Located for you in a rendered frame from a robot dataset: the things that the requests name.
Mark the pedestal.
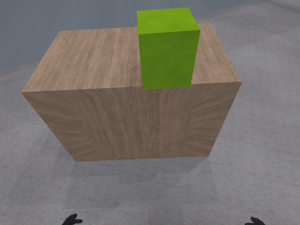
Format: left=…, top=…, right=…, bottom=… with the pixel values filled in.
left=21, top=22, right=242, bottom=162

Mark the robot left hand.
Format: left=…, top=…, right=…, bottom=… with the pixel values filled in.
left=62, top=214, right=83, bottom=225

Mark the carton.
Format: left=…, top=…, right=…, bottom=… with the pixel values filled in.
left=137, top=7, right=201, bottom=90

